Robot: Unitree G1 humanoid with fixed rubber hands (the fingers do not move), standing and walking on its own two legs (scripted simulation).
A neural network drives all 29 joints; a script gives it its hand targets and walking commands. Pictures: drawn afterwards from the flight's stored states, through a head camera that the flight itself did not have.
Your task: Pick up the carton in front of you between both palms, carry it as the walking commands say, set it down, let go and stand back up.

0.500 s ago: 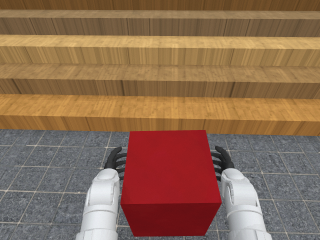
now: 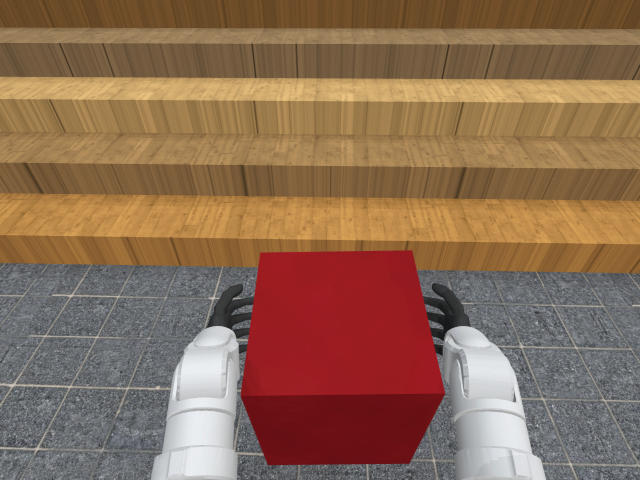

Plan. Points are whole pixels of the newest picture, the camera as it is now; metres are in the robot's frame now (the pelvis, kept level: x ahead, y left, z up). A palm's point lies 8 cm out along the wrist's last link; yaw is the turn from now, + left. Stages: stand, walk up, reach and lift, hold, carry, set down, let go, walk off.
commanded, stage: hold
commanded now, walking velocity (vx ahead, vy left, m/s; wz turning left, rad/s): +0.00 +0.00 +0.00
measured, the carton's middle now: (337, 361) +0.30 +0.00 -0.02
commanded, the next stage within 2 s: carry in 0.04 s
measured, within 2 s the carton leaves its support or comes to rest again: neither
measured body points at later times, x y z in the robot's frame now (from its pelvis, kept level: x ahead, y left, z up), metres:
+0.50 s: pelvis +0.13 -0.01 -0.01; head +0.10 -0.01 +0.44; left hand +0.40 +0.14 +0.08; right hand +0.40 -0.17 +0.08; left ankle +0.08 +0.10 -0.75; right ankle +0.04 -0.12 -0.72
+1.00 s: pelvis +0.43 -0.03 -0.01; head +0.41 -0.04 +0.44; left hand +0.67 +0.13 +0.08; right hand +0.68 -0.18 +0.07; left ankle +0.58 +0.08 -0.72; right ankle +0.25 -0.12 -0.74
